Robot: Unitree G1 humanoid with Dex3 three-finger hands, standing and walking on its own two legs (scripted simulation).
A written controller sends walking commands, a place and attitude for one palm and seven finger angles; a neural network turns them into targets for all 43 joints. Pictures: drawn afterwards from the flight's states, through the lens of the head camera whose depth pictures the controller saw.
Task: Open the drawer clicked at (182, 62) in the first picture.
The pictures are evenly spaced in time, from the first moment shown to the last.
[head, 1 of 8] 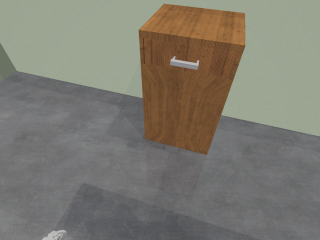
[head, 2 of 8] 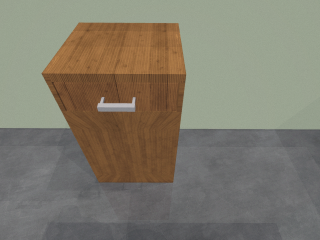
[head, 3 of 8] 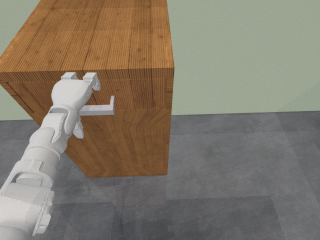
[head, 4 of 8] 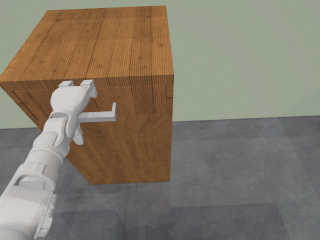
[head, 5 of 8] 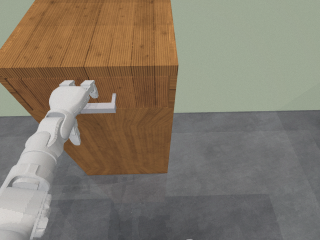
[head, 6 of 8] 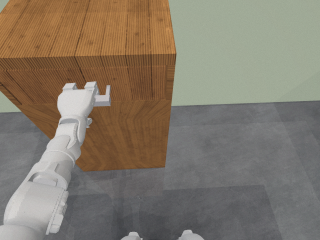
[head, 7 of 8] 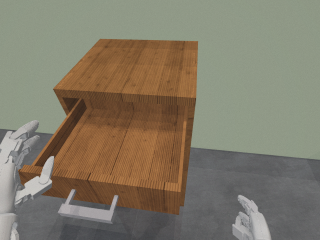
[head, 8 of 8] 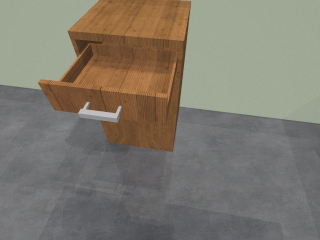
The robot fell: no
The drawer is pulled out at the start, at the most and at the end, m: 0.00 0.30 0.30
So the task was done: yes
